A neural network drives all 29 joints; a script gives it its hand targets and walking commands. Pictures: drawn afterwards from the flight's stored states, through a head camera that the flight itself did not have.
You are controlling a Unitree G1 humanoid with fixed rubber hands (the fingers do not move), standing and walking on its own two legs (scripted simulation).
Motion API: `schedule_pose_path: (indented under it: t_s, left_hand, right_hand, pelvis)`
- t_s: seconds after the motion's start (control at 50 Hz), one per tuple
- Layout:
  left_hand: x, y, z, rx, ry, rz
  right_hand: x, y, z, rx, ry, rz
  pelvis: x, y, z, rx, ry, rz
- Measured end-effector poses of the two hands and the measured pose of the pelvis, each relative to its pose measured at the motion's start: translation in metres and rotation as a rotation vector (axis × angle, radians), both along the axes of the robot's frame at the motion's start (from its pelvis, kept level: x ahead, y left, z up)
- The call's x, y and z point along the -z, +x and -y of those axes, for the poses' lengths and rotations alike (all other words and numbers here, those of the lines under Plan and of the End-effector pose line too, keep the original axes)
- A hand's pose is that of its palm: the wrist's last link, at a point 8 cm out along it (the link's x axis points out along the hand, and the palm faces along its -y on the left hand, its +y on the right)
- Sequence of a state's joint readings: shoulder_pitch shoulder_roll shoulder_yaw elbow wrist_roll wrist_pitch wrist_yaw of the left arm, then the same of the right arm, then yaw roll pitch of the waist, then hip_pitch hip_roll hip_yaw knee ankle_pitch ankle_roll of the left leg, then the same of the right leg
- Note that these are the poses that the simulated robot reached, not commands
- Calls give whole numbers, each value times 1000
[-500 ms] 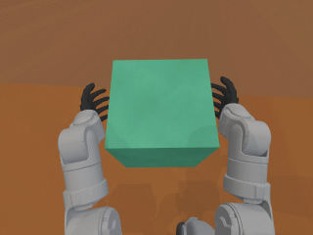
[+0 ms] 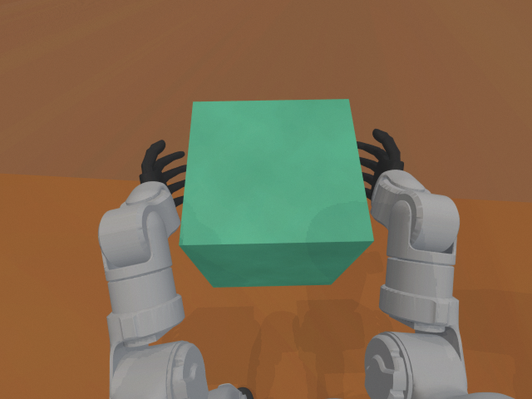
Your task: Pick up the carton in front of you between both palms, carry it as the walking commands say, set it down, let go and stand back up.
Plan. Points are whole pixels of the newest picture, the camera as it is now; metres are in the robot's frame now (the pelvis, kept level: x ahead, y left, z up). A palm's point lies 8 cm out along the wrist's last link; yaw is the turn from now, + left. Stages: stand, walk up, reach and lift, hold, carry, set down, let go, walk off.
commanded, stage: carry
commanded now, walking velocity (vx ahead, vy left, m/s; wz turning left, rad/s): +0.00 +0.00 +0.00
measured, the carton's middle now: (271, 206) +0.38 -0.01 +0.07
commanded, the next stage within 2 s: none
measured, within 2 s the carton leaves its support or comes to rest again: neither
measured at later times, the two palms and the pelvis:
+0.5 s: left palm (164, 160) +0.42 +0.15 +0.13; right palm (370, 148) +0.43 -0.16 +0.14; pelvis +0.09 +0.00 +0.01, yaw +0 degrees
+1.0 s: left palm (165, 167) +0.41 +0.15 +0.13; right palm (374, 157) +0.41 -0.16 +0.13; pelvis +0.08 +0.00 +0.01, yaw +0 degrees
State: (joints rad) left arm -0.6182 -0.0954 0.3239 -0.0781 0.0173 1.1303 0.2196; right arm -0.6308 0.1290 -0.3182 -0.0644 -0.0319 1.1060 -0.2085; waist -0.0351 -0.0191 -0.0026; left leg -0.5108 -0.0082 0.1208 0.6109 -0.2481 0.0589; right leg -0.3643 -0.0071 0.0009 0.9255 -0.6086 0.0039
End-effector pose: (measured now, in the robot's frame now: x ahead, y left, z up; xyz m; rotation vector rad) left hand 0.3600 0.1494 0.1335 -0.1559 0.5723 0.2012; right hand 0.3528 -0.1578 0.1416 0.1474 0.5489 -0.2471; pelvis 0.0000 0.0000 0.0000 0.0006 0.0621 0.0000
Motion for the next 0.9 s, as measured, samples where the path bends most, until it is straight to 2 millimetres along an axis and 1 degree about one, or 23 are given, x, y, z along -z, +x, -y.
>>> schedule_pose_path:
  t_s: [0.04,0.08,0.16,0.26,0.3,0.36,0.46,0.52,0.58,0.74,0.9]
  left_hand:
    - [3,11,1,4,-23,-25]
    - [0,21,1,3,-31,-21]
    - [-14,37,1,-11,-10,36]
    - [-28,53,-2,-22,25,48]
    - [-29,58,-3,-23,28,36]
    - [-26,63,-3,-23,23,1]
    - [-8,64,0,-21,7,-69]
    - [3,63,2,-19,1,-91]
    - [8,63,3,-17,3,-91]
    - [5,64,5,-15,26,-52]
    - [3,58,4,-16,33,-49]
  right_hand:
    - [3,8,-1,3,23,-23]
    - [2,16,-1,6,36,-16]
    - [-8,36,0,3,32,38]
    - [-21,61,-1,-11,17,46]
    - [-22,67,-2,-12,8,32]
    - [-18,74,-2,-9,0,-4]
    - [-1,75,0,-4,1,-74]
    - [9,73,2,-1,5,-96]
    - [15,71,4,4,5,-95]
    - [12,70,7,14,-11,-56]
    - [10,63,6,12,-14,-55]
  pelvis:
    - [-7,10,-2,3,-8,-6]
    - [-11,19,-2,5,-12,-8]
    - [-11,40,0,5,-4,2]
    - [-11,64,1,7,3,3]
    - [-10,72,2,6,5,5]
    - [-9,82,3,4,6,12]
    - [-9,92,4,3,4,24]
    - [-10,94,4,4,4,30]
    - [-10,93,4,5,4,35]
    - [-12,91,3,9,4,36]
    - [-12,88,3,9,4,41]
